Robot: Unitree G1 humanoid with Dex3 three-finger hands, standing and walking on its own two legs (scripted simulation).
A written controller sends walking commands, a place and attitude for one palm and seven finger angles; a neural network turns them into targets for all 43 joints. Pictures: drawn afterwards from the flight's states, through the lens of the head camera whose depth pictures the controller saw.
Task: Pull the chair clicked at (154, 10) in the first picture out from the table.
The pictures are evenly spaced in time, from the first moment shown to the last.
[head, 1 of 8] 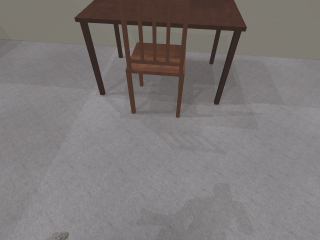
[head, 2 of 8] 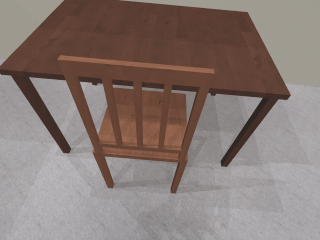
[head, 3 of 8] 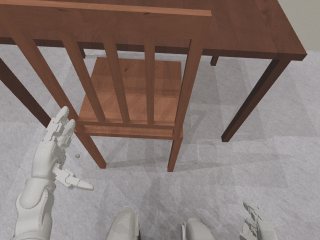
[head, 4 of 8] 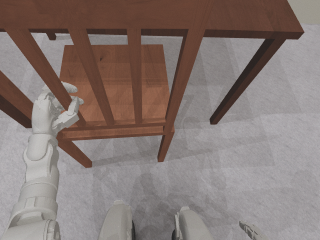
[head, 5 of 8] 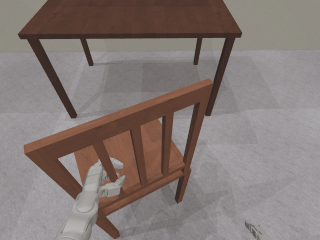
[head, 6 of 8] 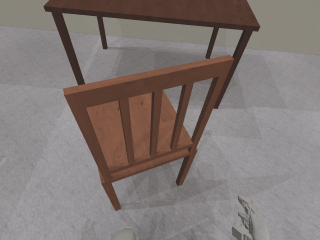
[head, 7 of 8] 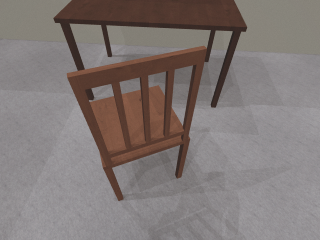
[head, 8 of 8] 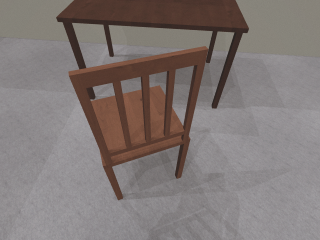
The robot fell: no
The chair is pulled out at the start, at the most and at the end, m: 0.00 0.58 0.58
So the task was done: yes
